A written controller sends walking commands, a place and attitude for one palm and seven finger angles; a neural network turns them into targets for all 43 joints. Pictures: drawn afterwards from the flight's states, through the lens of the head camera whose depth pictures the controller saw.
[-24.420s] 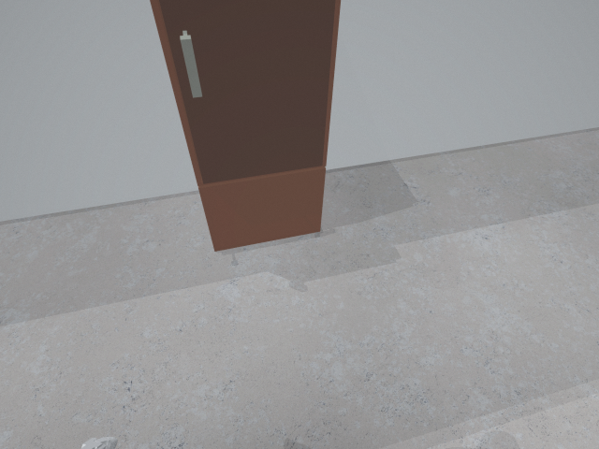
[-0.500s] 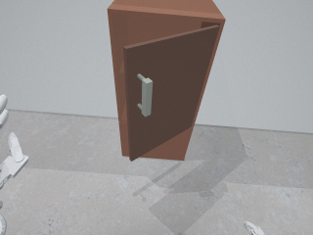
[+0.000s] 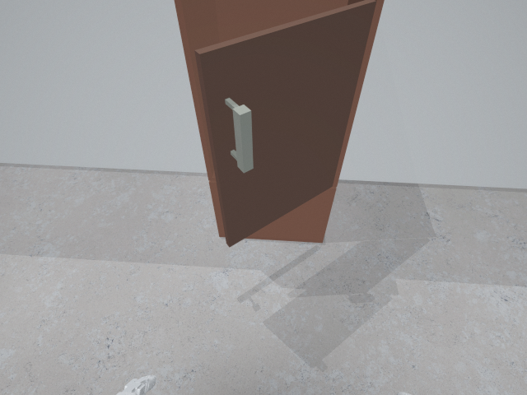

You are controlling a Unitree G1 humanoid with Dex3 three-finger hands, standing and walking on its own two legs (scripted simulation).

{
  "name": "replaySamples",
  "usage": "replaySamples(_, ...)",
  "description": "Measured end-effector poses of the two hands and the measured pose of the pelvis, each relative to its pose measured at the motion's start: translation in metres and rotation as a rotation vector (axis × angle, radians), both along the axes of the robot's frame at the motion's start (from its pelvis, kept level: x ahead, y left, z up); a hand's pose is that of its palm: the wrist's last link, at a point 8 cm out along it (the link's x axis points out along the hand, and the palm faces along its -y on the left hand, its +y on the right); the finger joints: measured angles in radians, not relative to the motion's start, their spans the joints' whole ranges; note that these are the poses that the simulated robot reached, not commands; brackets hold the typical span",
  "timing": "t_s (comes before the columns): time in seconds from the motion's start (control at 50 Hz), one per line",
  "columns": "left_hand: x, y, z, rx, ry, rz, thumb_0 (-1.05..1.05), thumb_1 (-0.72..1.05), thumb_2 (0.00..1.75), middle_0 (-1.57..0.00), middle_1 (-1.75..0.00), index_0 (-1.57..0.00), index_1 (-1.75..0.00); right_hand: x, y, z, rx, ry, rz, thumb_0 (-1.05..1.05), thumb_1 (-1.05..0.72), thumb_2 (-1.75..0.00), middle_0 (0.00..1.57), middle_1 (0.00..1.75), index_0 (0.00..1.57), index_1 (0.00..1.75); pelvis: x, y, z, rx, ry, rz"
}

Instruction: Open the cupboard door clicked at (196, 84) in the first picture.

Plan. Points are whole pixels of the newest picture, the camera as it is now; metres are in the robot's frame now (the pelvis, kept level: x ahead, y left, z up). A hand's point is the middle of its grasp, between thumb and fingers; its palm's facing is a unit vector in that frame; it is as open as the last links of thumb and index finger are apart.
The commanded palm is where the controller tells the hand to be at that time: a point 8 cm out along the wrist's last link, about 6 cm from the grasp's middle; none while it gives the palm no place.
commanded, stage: let the arm hang, fingers relaxed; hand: left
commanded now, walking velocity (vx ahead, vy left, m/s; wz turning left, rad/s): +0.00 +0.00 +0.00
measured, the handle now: (238, 135) +0.58 +0.07 +0.07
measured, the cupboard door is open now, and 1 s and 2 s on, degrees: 40 40 40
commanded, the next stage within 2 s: look to check the result in 0.86 s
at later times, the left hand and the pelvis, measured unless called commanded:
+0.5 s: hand out of the picture -0.03 +0.19 -0.16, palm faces +0.05 -0.98 -0.19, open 7.3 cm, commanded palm none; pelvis +0.00 +0.02 +0.01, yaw -1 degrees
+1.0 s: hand out of the picture -0.02 +0.19 -0.16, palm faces +0.04 -0.98 -0.17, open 7.4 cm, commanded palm none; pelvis +0.00 +0.03 +0.01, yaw -1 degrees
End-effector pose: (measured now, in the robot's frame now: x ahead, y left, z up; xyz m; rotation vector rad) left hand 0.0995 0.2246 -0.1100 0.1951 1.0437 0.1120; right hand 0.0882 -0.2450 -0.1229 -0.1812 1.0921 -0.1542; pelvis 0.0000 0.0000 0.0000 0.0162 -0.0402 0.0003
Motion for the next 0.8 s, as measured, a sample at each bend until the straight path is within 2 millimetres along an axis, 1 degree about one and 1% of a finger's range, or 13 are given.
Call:
replaySamples(0.02, -0.019, -0.01, -0.016, -0.046, 0.072, 0.016, 0.01, 0.91, 0.9, -0.2, -0.3, -0.2, -0.3, -0.009, -0.001, -0.001, -0.016, 0.027, -0.005, 0.01, -0.91, -0.9, 0.2, 0.3, 0.2, 0.3, 0.0, 0.001, -0.002, -0.016, 0.001, 0.002)
replaySamples(0.04, -0.031, -0.008, -0.024, -0.059, 0.096, 0.082, -0.01, 0.95, 0.9, -0.2, -0.3, -0.2, -0.3, -0.02, 0.0, -0.001, -0.031, 0.065, -0.003, 0.01, -0.91, -0.9, 0.2, 0.3, 0.2, 0.3, -0.001, 0.0, -0.002, -0.025, 0.0, 0.01)
replaySamples(0.1, -0.062, 0.001, -0.033, -0.058, 0.185, 0.131, -0.04, 1.02, 0.9, -0.21, -0.3, -0.21, -0.3, -0.052, 0.004, 0.002, -0.048, 0.201, 0.009, 0.01, -0.91, -0.9, 0.19, 0.3, 0.2, 0.3, -0.002, -0.002, 0.004, -0.032, 0.001, 0.015)
replaySamples(0.16, -0.092, 0.008, -0.031, -0.054, 0.281, 0.14, -0.04, 1.01, 0.9, -0.21, -0.3, -0.21, -0.3, -0.076, 0.011, 0.002, -0.037, 0.287, 0.001, 0.01, -0.91, -0.9, 0.19, 0.3, 0.2, 0.3, -0.001, 0.0, 0.009, -0.032, 0.008, 0.017)
replaySamples(0.22, -0.118, 0.014, -0.025, -0.037, 0.361, 0.145, -0.02, 0.98, 0.9, -0.2, -0.3, -0.2, -0.3, -0.092, 0.022, -0.003, -0.007, 0.33, -0.016, 0.01, -0.91, -0.9, 0.19, 0.3, 0.2, 0.3, 0.0, 0.005, 0.012, -0.029, 0.008, 0.012)
replaySamples(0.28, -0.136, 0.018, -0.02, -0.021, 0.42, 0.147, -0.01, 0.95, 0.9, -0.2, -0.3, -0.2, -0.3, -0.103, 0.035, -0.008, 0.028, 0.351, -0.031, 0.01, -0.91, -0.9, 0.19, 0.3, 0.2, 0.3, 0.0, 0.01, 0.014, -0.024, 0.005, 0.006)
replaySamples(0.32, -0.143, 0.019, -0.017, -0.014, 0.444, 0.148, -0.01, 0.94, 0.9, -0.2, -0.3, -0.2, -0.3, -0.109, 0.044, -0.011, 0.051, 0.359, -0.038, 0.01, -0.91, -0.9, 0.19, 0.3, 0.2, 0.3, -0.001, 0.013, 0.015, -0.022, 0.003, 0.002)
replaySamples(0.36, -0.146, 0.02, -0.015, -0.011, 0.454, 0.149, 0.0, 0.93, 0.9, -0.2, -0.3, -0.2, -0.3, -0.114, 0.052, -0.014, 0.072, 0.366, -0.043, 0.01, -0.91, -0.9, 0.19, 0.3, 0.2, 0.3, -0.001, 0.015, 0.015, -0.02, 0.001, -0.002)
replaySamples(0.42, -0.145, 0.019, -0.015, -0.013, 0.45, 0.146, 0.0, 0.92, 0.9, -0.2, -0.3, -0.2, -0.3, -0.119, 0.064, -0.017, 0.098, 0.371, -0.048, 0.01, -0.91, -0.9, 0.2, 0.3, 0.2, 0.3, -0.001, 0.018, 0.015, -0.017, -0.001, -0.008)
replaySamples(0.54, -0.131, 0.011, -0.02, -0.04, 0.407, 0.13, 0.0, 0.91, 0.9, -0.2, -0.3, -0.2, -0.3, -0.126, 0.08, -0.019, 0.122, 0.373, -0.062, 0.01, -0.91, -0.9, 0.2, 0.3, 0.2, 0.3, -0.003, 0.024, 0.014, -0.014, -0.002, -0.015)
replaySamples(0.64, -0.117, 0.004, -0.024, -0.066, 0.369, 0.113, 0.0, 0.91, 0.9, -0.2, -0.3, -0.2, -0.3, -0.13, 0.084, -0.018, 0.119, 0.367, -0.077, 0.01, -0.91, -0.9, 0.2, 0.3, 0.2, 0.3, -0.003, 0.027, 0.013, -0.013, 0.0, -0.018)
replaySamples(0.8, -0.118, 0.01, -0.025, -0.065, 0.374, 0.114, 0.01, 0.92, 0.9, -0.2, -0.3, -0.2, -0.3, -0.133, 0.082, -0.016, 0.101, 0.37, -0.089, 0.01, -0.91, -0.9, 0.2, 0.3, 0.2, 0.3, -0.003, 0.031, 0.013, -0.013, 0.003, -0.02)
